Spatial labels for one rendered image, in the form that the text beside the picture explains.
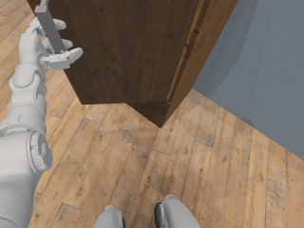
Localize cupboard door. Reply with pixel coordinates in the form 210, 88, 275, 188
27, 0, 200, 105

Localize left robot forearm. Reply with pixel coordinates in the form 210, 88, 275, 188
0, 64, 48, 138

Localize left robot upper arm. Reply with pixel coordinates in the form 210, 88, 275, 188
0, 131, 53, 228

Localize robot right shin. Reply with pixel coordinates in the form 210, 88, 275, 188
160, 195, 174, 228

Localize robot left thigh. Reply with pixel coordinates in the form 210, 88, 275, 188
93, 209, 124, 228

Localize robot left hand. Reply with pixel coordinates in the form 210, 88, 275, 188
18, 17, 84, 74

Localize handle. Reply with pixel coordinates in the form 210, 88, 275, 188
34, 0, 68, 58

